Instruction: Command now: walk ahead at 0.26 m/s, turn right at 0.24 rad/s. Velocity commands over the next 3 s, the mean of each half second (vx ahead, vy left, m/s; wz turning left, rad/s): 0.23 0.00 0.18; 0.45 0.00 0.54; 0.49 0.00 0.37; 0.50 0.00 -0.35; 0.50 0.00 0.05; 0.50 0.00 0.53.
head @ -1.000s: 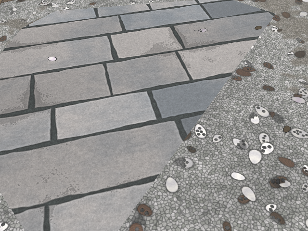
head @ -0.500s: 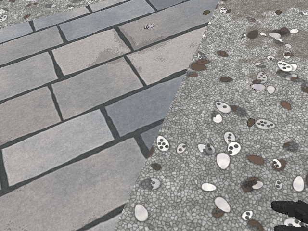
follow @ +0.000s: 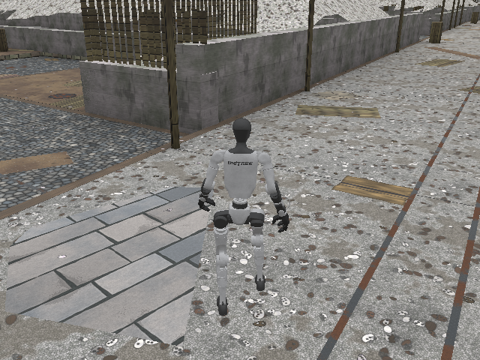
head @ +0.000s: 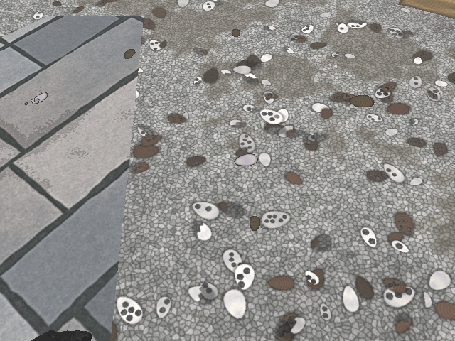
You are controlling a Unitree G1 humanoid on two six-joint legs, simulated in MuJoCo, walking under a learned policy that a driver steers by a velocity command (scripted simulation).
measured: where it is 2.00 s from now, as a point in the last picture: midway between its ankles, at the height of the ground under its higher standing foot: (109, 239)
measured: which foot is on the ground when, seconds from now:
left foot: down 0.00-0.12, up 0.14-0.54, down 0.56-1.00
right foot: up 0.00-0.08, down 0.10-0.56, up 0.58-1.00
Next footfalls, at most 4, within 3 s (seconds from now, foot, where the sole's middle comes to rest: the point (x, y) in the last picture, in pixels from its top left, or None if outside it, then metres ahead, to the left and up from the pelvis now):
0.10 right None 0.23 -0.13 -0.78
0.56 left None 0.19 0.11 -0.78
1.02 right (214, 295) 0.58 0.03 -0.78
1.50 left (88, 286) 0.65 0.41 -0.78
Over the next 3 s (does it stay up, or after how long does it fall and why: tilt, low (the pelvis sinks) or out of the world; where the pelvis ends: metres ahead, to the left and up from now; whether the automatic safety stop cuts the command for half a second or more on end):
stays up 1.35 0.63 -0.01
